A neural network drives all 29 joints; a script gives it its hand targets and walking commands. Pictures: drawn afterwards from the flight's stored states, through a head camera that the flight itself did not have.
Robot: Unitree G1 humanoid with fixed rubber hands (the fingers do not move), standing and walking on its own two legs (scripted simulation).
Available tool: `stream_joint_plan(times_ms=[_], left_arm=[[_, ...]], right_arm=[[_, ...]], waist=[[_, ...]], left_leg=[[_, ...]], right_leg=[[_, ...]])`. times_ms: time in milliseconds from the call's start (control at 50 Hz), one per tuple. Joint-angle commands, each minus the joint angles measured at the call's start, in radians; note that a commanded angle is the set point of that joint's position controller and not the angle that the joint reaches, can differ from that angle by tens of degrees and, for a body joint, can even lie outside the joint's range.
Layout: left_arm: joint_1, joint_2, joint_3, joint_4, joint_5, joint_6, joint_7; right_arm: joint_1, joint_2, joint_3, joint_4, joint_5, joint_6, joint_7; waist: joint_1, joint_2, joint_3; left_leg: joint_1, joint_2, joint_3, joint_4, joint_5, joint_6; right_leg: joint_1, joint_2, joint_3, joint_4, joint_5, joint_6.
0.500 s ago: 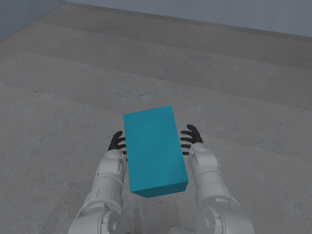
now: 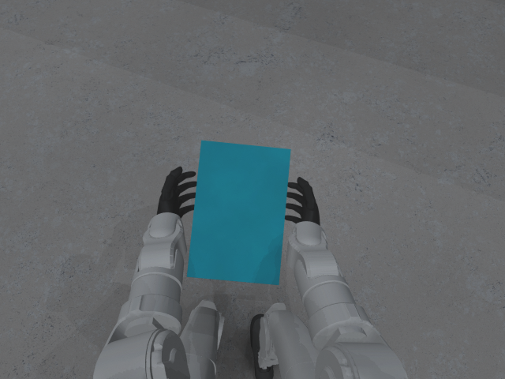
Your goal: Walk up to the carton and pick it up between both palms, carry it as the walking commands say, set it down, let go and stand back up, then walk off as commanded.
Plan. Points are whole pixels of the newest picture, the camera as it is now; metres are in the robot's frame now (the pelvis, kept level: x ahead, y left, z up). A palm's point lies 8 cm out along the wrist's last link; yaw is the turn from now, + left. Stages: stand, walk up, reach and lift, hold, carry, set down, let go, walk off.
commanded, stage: set down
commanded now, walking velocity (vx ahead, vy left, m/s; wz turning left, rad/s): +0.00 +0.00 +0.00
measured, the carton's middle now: (240, 211) +0.39 +0.05 -0.15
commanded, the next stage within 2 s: none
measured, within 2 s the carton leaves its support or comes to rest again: neither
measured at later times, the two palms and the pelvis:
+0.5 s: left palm (166, 217) +0.37 +0.19 -0.15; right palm (278, 225) +0.37 -0.03 -0.17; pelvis +0.02 +0.06 -0.06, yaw -1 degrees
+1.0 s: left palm (176, 226) +0.38 +0.19 -0.23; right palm (276, 224) +0.39 -0.03 -0.24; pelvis -0.04 +0.09 -0.15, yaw -1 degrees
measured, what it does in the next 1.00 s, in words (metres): lowers itself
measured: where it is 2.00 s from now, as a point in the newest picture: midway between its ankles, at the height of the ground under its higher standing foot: (230, 358)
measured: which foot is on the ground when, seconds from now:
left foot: down 0.00-1.00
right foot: down 0.00-1.00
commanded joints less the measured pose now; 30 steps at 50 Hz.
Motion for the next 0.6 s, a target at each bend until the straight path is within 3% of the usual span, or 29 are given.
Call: stream_joint_plan(times_ms=[0,20,40,60,80,100,120,140,160,180,200,220,240,260,280,300,320,340,360,380,400,420,440,460,500,520,540,580], left_arm=[[-0.580,-0.785,-0.480,-0.041,-0.071,-0.055,-0.205],[-0.528,-0.826,-0.502,-0.027,-0.062,-0.051,-0.210],[-0.490,-0.817,-0.449,0.065,-0.048,-0.042,-0.210],[-0.456,-0.790,-0.411,0.086,-0.011,-0.035,-0.211],[-0.451,-0.799,-0.408,0.075,-0.035,-0.036,-0.220],[-0.413,-0.823,-0.442,0.066,-0.041,-0.044,-0.220],[-0.454,-0.802,-0.443,0.015,-0.056,-0.047,-0.220],[-0.461,-0.835,-0.496,-0.022,-0.086,-0.054,-0.225],[-0.497,-0.813,-0.496,-0.050,-0.083,-0.063,-0.216],[-0.450,-0.832,-0.477,0.002,-0.081,-0.059,-0.210],[-0.461,-0.806,-0.485,-0.012,-0.079,-0.068,-0.203],[-0.512,-0.807,-0.505,-0.025,-0.106,-0.067,-0.202],[-0.477,-0.846,-0.534,-0.029,-0.102,-0.073,-0.197],[-0.406,-0.840,-0.487,0.046,-0.070,-0.067,-0.186],[-0.400,-0.847,-0.508,0.010,-0.076,-0.079,-0.182],[-0.336,-0.858,-0.504,0.101,-0.068,-0.068,-0.172],[-0.415,-0.900,-0.561,0.033,-0.096,-0.078,-0.165],[-0.387,-0.910,-0.560,0.020,-0.104,-0.082,-0.159],[-0.352,-0.907,-0.562,0.046,-0.099,-0.084,-0.143],[-0.388,-0.922,-0.605,-0.029,-0.144,-0.097,-0.135],[-0.412,-0.934,-0.620,0.002,-0.143,-0.089,-0.121],[-0.416,-0.986,-0.674,-0.041,-0.157,-0.091,-0.105],[-0.442,-0.991,-0.688,-0.044,-0.180,-0.092,-0.084],[-0.456,-0.976,-0.744,-0.120,-0.191,-0.098,-0.065],[-0.516,-0.966,-0.752,-0.092,-0.217,-0.095,-0.033],[-0.548,-0.964,-0.772,-0.177,-0.244,-0.101,-0.020],[-0.550,-0.937,-0.777,-0.173,-0.227,-0.101,-0.005],[-0.486,-0.955,-0.753,-0.121,-0.220,-0.091,0.020]], right_arm=[[-0.732,0.973,0.542,-0.122,0.110,-0.104,0.244],[-0.667,1.003,0.531,-0.125,0.104,-0.100,0.244],[-0.740,0.986,0.541,-0.144,0.114,-0.095,0.250],[-0.725,0.953,0.518,-0.108,0.084,-0.090,0.254],[-0.710,0.964,0.514,-0.112,0.075,-0.082,0.249],[-0.678,0.969,0.546,-0.157,0.080,-0.086,0.254],[-0.684,0.934,0.531,-0.127,0.073,-0.092,0.251],[-0.646,0.971,0.570,-0.182,0.088,-0.093,0.250],[-0.635,0.976,0.569,-0.125,0.103,-0.094,0.257],[-0.648,0.968,0.585,-0.136,0.101,-0.110,0.254],[-0.605,0.953,0.556,-0.086,0.085,-0.113,0.257],[-0.595,0.904,0.527,-0.044,0.065,-0.111,0.254],[-0.553,0.904,0.517,-0.060,0.051,-0.124,0.260],[-0.593,0.912,0.539,-0.057,0.067,-0.132,0.271],[-0.563,0.919,0.552,-0.061,0.060,-0.133,0.277],[-0.617,0.889,0.574,-0.074,0.089,-0.139,0.290],[-0.599,0.882,0.574,-0.103,0.098,-0.156,0.286],[-0.613,0.884,0.594,-0.117,0.106,-0.156,0.289],[-0.588,0.862,0.590,-0.064,0.095,-0.158,0.294],[-0.529,0.874,0.591,-0.071,0.097,-0.164,0.296],[-0.606,0.821,0.588,-0.078,0.102,-0.170,0.303],[-0.591,0.837,0.594,-0.140,0.107,-0.184,0.303],[-0.645,0.787,0.608,-0.136,0.125,-0.186,0.311],[-0.685,0.767,0.659,-0.213,0.160,-0.198,0.316],[-0.655,0.710,0.593,-0.118,0.133,-0.192,0.314],[-0.683,0.711,0.590,-0.163,0.138,-0.186,0.316],[-0.683,0.716,0.599,-0.130,0.150,-0.179,0.318],[-0.726,0.665,0.586,-0.190,0.151,-0.188,0.322]], waist=[[0.092,0.021,-0.844],[0.068,0.001,-0.913],[0.111,-0.011,-0.829],[0.118,-0.025,-0.766],[0.082,-0.059,-0.802],[0.077,-0.065,-0.846],[0.076,-0.037,-0.851],[0.035,-0.089,-0.961],[0.046,-0.055,-0.913],[0.069,-0.062,-0.915],[0.065,-0.030,-0.883],[0.011,-0.027,-0.826],[0.004,0.002,-0.839],[0.070,-0.011,-0.814],[0.047,-0.041,-0.860],[0.056,-0.014,-0.875],[0.002,0.002,-0.923],[0.041,0.006,-0.966],[0.040,0.032,-0.940],[-0.004,0.002,-1.002],[0.003,0.036,-0.966],[-0.016,0.044,-1.088],[-0.011,0.065,-1.078],[0.011,0.096,-1.187],[-0.087,0.061,-1.159],[-0.093,0.048,-1.230],[-0.085,0.042,-1.191],[-0.090,0.039,-1.200]], left_leg=[[0.033,-0.042,0.026,0.070,0.082,0.035],[0.042,-0.045,0.030,0.073,0.108,0.039],[-0.005,-0.045,0.038,0.086,0.055,0.047],[-0.074,-0.045,0.036,0.119,0.057,0.038],[-0.078,-0.049,0.039,0.127,0.078,0.038],[-0.063,-0.055,0.041,0.117,0.111,0.039],[-0.103,-0.057,0.039,0.143,0.112,0.025],[-0.090,-0.059,0.035,0.175,0.165,0.025],[-0.092,-0.058,0.030,0.179,0.177,0.029],[-0.102,-0.056,0.029,0.175,0.184,0.027],[-0.140,-0.065,0.033,0.171,0.188,0.026],[-0.166,-0.062,0.015,0.180,0.149,0.021],[-0.115,-0.072,0.027,0.164,0.216,0.016],[-0.156,-0.072,0.038,0.173,0.176,0.020],[-0.160,-0.085,0.041,0.185,0.220,0.024],[-0.143,-0.078,0.037,0.189,0.203,0.027],[-0.132,-0.091,0.044,0.222,0.248,0.012],[-0.117,-0.103,0.055,0.216,0.290,0.008],[-0.143,-0.102,0.044,0.227,0.300,0.003],[-0.090,-0.109,0.039,0.241,0.354,-0.003],[-0.088,-0.112,0.042,0.245,0.336,-0.010],[-0.006,-0.128,0.033,0.244,0.455,-0.018],[0.021,-0.122,0.032,0.259,0.419,-0.025],[0.091,-0.127,0.034,0.286,0.503,-0.034],[0.135,-0.126,0.012,0.312,0.488,-0.041],[0.127,-0.124,0.003,0.317,0.477,-0.042],[0.143,-0.123,0.001,0.327,0.501,-0.042],[0.166,-0.131,-0.003,0.344,0.534,-0.050]], right_leg=[[0.581,-0.129,0.376,-0.149,-0.026,0.166],[0.600,-0.119,0.352,-0.141,0.025,0.168],[0.566,-0.117,0.372,-0.143,-0.062,0.174],[0.575,-0.131,0.417,-0.151,-0.056,0.182],[0.587,-0.127,0.420,-0.148,-0.011,0.187],[0.601,-0.115,0.381,-0.117,0.083,0.192],[0.580,-0.118,0.379,-0.084,0.131,0.181],[0.619,-0.129,0.390,-0.059,0.250,0.193],[0.552,-0.113,0.370,-0.024,0.271,0.197],[0.565,-0.104,0.359,-0.016,0.305,0.178],[0.543,-0.098,0.350,0.003,0.351,0.170],[0.462,-0.099,0.330,0.016,0.294,0.159],[0.429,-0.077,0.282,0.030,0.354,0.156],[0.385,-0.063,0.274,0.045,0.328,0.155],[0.393,-0.064,0.253,0.070,0.424,0.158],[0.315,-0.047,0.219,0.091,0.349,0.160],[0.339,-0.050,0.223,0.101,0.441,0.156],[0.320,-0.027,0.185,0.139,0.467,0.152],[0.282,-0.038,0.189,0.152,0.464,0.147],[0.314,-0.023,0.175,0.158,0.503,0.135],[0.192,-0.015,0.150,0.179,0.422,0.134],[0.230,0.005,0.131,0.206,0.517,0.123],[0.139,0.012,0.111,0.234,0.416,0.117],[0.152,0.019,0.110,0.260,0.466,0.108],[0.048,0.037,0.060,0.276,0.399,0.110],[0.079,0.033,0.059,0.290,0.386,0.103],[0.046,0.034,0.066,0.301,0.385,0.106],[0.002,0.046,0.039,0.333,0.361,0.105]])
